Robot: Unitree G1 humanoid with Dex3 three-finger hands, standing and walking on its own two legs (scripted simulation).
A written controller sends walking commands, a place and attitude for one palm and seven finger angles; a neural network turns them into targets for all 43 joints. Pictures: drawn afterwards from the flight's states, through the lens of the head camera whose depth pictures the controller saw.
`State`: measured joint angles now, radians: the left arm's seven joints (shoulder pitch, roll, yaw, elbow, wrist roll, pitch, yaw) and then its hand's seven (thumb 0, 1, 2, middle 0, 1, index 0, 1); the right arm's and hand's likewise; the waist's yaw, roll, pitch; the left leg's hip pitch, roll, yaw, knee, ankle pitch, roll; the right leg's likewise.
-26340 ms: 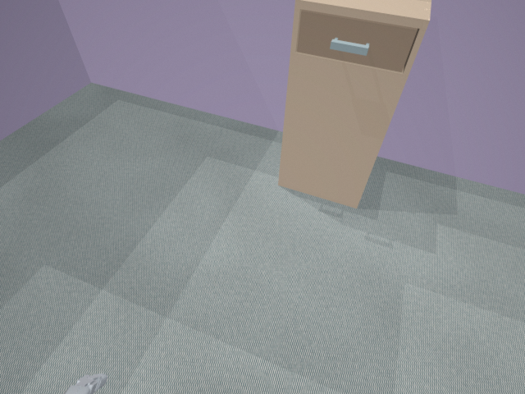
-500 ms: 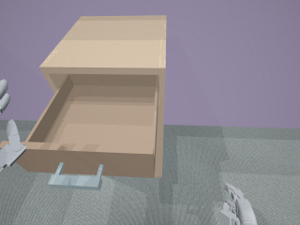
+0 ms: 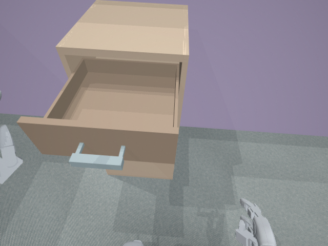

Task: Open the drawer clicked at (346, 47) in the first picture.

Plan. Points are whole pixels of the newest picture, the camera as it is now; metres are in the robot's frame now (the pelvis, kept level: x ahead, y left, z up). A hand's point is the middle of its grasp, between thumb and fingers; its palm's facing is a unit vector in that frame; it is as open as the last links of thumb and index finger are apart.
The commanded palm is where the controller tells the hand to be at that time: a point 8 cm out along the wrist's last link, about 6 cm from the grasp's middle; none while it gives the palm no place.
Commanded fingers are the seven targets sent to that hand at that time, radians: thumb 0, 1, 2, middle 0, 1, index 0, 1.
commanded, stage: step back with the hand held close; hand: left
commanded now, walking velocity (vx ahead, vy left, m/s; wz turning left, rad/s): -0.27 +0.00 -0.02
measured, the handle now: (99, 154) +0.32 +0.19 +0.04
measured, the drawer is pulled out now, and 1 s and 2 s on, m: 0.30 0.30 0.30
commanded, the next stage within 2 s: stop stepping back and stand still in 0.44 s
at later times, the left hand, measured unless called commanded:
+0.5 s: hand (13, 220) +0.11 +0.19 +0.22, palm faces +0.29 -0.81 -0.52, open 7.5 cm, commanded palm +0.04 +0.26 +0.23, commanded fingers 0.00 0.90 0.90 -0.20 -0.30 -0.20 -0.30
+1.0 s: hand out of the picture -0.02 +0.22 +0.22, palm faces +0.46 -0.80 -0.38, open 7.5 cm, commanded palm -0.09 +0.25 +0.23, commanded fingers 0.00 0.90 0.90 -0.20 -0.30 -0.20 -0.30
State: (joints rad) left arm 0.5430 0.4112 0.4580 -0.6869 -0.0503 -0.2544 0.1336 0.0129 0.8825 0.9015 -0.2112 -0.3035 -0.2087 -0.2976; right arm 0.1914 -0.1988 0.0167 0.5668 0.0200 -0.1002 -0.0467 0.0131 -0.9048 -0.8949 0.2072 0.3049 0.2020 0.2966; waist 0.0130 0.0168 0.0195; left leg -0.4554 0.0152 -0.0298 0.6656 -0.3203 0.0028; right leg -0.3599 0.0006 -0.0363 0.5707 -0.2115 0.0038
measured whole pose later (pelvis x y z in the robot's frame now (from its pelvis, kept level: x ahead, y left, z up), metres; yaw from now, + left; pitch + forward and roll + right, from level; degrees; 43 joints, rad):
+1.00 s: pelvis -0.22 -0.03 +0.00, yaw +0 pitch +0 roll +0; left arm 0.49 0.40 0.45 -0.58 -0.05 -0.20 0.16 0.01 0.88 0.90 -0.21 -0.30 -0.21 -0.30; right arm 0.25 -0.23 0.00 0.63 0.01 -0.08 -0.06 0.01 -0.91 -0.89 0.21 0.30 0.20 0.30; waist -0.04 -0.02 -0.06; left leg -0.25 0.01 0.02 0.56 -0.37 0.04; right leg -0.43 -0.02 -0.10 0.64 -0.32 -0.03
